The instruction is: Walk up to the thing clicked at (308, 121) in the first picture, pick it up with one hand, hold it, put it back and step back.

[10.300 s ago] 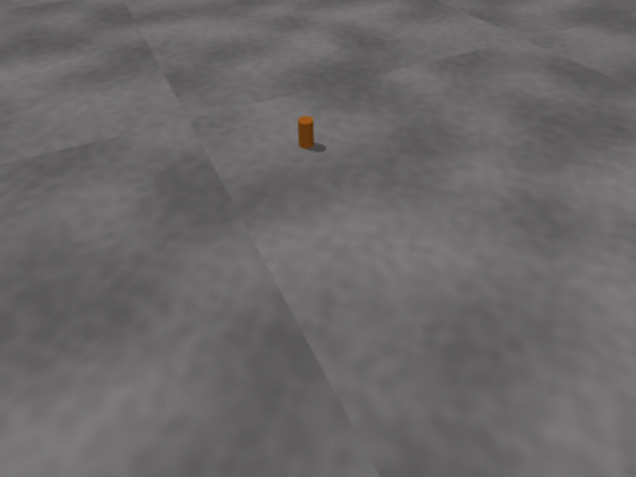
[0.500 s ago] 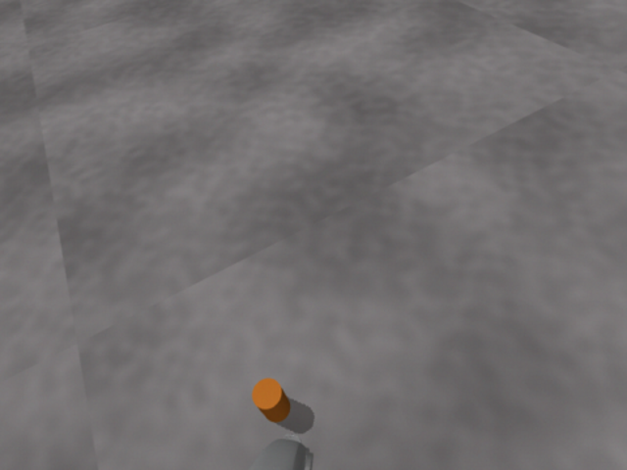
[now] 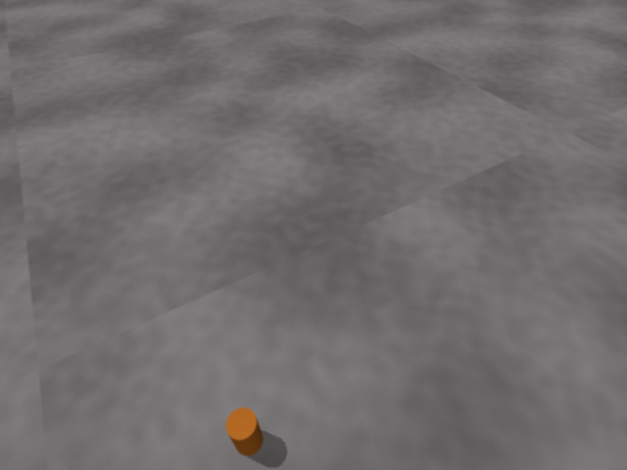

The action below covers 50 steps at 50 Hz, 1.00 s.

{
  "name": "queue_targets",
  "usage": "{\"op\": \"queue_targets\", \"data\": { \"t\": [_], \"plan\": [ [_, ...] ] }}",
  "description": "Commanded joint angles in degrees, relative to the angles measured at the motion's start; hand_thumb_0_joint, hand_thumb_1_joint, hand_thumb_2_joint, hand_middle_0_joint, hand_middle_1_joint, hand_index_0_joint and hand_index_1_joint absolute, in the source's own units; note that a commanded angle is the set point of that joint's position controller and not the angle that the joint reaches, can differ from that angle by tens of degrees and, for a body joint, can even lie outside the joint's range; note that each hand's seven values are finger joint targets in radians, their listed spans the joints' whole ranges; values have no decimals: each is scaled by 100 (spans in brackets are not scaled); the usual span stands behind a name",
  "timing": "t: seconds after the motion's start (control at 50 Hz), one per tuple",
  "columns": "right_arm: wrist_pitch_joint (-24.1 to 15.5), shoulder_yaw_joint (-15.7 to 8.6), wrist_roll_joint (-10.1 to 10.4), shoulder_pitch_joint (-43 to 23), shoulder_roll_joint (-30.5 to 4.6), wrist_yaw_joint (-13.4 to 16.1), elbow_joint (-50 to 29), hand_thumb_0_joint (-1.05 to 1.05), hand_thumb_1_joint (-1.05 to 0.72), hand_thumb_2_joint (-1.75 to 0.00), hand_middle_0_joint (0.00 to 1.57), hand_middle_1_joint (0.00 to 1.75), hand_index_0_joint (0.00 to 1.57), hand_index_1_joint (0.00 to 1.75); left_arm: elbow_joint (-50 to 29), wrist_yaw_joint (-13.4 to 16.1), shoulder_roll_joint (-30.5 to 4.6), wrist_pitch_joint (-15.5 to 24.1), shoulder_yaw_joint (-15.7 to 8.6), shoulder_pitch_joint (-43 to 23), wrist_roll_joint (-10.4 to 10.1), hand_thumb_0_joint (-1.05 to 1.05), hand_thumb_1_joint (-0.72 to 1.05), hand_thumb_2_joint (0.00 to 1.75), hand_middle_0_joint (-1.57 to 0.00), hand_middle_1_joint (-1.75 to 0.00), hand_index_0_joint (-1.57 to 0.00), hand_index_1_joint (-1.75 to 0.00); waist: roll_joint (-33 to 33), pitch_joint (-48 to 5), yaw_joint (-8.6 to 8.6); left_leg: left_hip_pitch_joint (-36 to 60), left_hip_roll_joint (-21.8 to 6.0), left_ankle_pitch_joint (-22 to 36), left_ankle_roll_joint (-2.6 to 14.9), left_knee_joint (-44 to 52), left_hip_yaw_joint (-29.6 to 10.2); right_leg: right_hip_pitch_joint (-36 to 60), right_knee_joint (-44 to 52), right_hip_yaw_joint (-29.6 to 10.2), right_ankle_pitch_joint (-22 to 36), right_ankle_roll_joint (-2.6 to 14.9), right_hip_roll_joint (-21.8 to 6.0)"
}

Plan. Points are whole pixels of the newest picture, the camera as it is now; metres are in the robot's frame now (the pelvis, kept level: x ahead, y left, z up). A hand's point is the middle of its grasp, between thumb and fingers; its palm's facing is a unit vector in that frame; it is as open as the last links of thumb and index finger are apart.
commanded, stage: stand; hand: left
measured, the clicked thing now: (245, 432) +0.40 +0.22 -0.69
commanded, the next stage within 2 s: none
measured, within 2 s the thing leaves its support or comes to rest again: neither
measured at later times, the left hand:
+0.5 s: hand out of the picture +0.11 +0.25 -0.14, palm faces -0.02 -0.94 -0.33, open 7.4 cm
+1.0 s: hand out of the picture +0.09 +0.27 -0.15, palm faces -0.03 -0.94 -0.34, open 7.4 cm
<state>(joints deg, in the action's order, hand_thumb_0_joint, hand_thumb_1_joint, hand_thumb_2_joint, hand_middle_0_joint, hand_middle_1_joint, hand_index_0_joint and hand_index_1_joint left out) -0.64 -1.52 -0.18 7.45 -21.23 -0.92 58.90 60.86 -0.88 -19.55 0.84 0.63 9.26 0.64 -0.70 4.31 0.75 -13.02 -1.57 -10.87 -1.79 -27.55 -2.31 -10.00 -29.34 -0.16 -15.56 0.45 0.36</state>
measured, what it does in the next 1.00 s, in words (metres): stands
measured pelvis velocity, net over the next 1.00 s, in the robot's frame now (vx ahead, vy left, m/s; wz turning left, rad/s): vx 0.02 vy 0.01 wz -0.01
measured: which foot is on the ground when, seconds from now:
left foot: down 0.00-1.00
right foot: down 0.00-1.00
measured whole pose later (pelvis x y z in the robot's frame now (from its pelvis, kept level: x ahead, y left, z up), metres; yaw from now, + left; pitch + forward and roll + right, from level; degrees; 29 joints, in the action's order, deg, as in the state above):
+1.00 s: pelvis +0.02 +0.01 +0.01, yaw -1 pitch -2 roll +0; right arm -1.1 0.0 -0.4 4.1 -20.0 -0.3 66.1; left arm 65.8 -0.6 -20.1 0.4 -0.5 6.1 0.3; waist -0.1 3.4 0.0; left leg -9.2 -1.1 -8.0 -1.4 -18.9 -1.3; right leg -5.8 -19.2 -1.0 -11.7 -0.7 -0.4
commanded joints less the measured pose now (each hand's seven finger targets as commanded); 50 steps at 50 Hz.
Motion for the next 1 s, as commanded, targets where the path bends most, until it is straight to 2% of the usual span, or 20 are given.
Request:
{"op": "queue_targets", "data": {
  "t": [0.0,0.04,0.08,0.16,0.28,0.32,0.36,0.4,0.46,0.5,0.62,0.64,0.7,0.74,0.78,0.82,0.94,0.98],
  "plan": [
    [-193,-171,-7,-285,-1043,42,-89,0,-90,-90,20,30,20,30,-268,82,-1381,251,-310,-546,-38,0,90,90,-20,-30,-20,-30,236,-314,42,626,-453,67,321,712,-527,-315,1250,-932,239,195,-734],
    [-199,-157,-5,-370,-1094,51,1,0,-90,-90,20,30,20,30,-172,84,-1324,250,-303,-497,-66,0,90,90,-20,-30,-20,-30,157,-431,-14,586,-482,327,317,729,-485,-9,1239,-840,685,146,-710],
    [-170,-137,12,-396,-1059,60,74,0,-90,-90,20,30,20,30,-116,94,-1385,235,-317,-567,-55,0,90,90,-20,-30,-20,-30,347,-370,6,672,-461,231,267,771,-432,-128,1406,-899,508,152,-754],
    [-157,-116,-6,-438,-1114,71,200,0,-90,-90,20,30,20,30,-17,97,-1373,196,-330,-607,-56,0,90,90,-20,-30,-20,-30,261,-315,-44,527,-496,246,243,877,-429,25,1458,-828,412,114,-726],
    [-162,-93,-21,-422,-1129,91,303,0,-90,-90,20,30,20,30,44,109,-1375,187,-352,-691,-59,0,90,90,-20,-30,-20,-30,165,-561,-31,568,-556,684,220,936,-394,336,1372,-706,1096,84,-707],
    [-155,-83,-23,-477,-1094,96,320,0,-90,-90,20,30,20,30,84,114,-1385,172,-362,-672,-64,0,90,90,-20,-30,-20,-30,172,-536,-70,565,-546,616,212,962,-399,330,1407,-672,977,72,-702],
    [-162,-67,-16,-451,-1093,100,346,0,-90,-90,20,30,20,30,104,110,-1372,165,-367,-689,-75,0,90,90,-20,-30,-20,-30,130,-536,-63,560,-563,772,214,994,-401,387,1379,-657,1116,66,-696],
    [-165,-62,-16,-467,-1091,100,364,0,-90,-90,20,30,20,30,121,99,-1365,151,-359,-691,-68,0,90,90,-20,-30,-20,-30,55,-476,-61,604,-557,566,192,1073,-416,218,1426,-655,783,79,-669],
    [-171,-69,-24,-517,-1137,104,358,0,-90,-90,20,30,20,30,104,98,-1330,141,-358,-734,-60,0,90,90,-20,-30,-20,-30,-37,-555,-74,611,-593,782,204,1053,-417,327,1385,-625,949,77,-685],
    [-155,-57,-18,-477,-1078,108,388,0,-90,-90,20,30,20,30,138,97,-1369,129,-366,-757,-50,0,90,90,-20,-30,-20,-30,11,-492,-40,546,-568,406,201,1151,-424,242,1449,-636,603,73,-659],
    [-170,-63,-36,-490,-1131,113,398,0,-90,-90,20,30,20,30,153,86,-1309,112,-361,-716,-47,0,90,90,-20,-30,-20,-30,-73,-552,-52,495,-589,372,237,1217,-458,351,1397,-619,730,77,-670],
    [-166,-78,-36,-600,-1144,116,366,0,-90,-90,20,30,20,30,160,86,-1294,109,-353,-654,-39,0,90,90,-20,-30,-20,-30,-63,-578,-91,613,-594,480,253,1169,-454,283,1404,-602,791,79,-674],
    [-180,-68,-38,-530,-1128,114,389,0,-90,-90,20,30,20,30,151,85,-1296,114,-352,-685,-47,0,90,90,-20,-30,-20,-30,-12,-612,-59,649,-605,695,249,1176,-452,316,1359,-607,903,75,-684],
    [-172,-77,-31,-548,-1126,118,384,0,-90,-90,20,30,20,30,158,91,-1296,106,-346,-641,-46,0,90,90,-20,-30,-20,-30,-9,-615,-61,694,-595,499,248,1193,-460,210,1392,-590,712,62,-663],
    [-164,-82,-27,-564,-1154,121,389,0,-90,-90,20,30,20,30,165,87,-1260,92,-335,-630,-33,0,90,90,-20,-30,-20,-30,-46,-566,-50,687,-613,455,265,1192,-464,188,1383,-608,771,74,-679],
    [-154,-85,-27,-550,-1130,118,399,0,-90,-90,20,30,20,30,155,101,-1282,99,-332,-599,-40,0,90,90,-20,-30,-20,-30,32,-592,-57,733,-592,608,256,1164,-456,165,1380,-599,763,69,-681],
    [-155,-77,-14,-558,-1131,122,399,0,-90,-90,20,30,20,30,157,113,-1276,114,-321,-555,-46,0,90,90,-20,-30,-20,-30,56,-765,-54,835,-616,1232,294,1043,-415,391,1307,-558,1307,45,-726],
    [-142,-77,-19,-569,-1126,124,402,0,-90,-90,20,30,20,30,159,123,-1282,107,-321,-550,-48,0,90,90,-20,-30,-20,-30,68,-695,-57,794,-585,1144,283,1049,-387,334,1354,-556,1246,36,-722]
  ]
}}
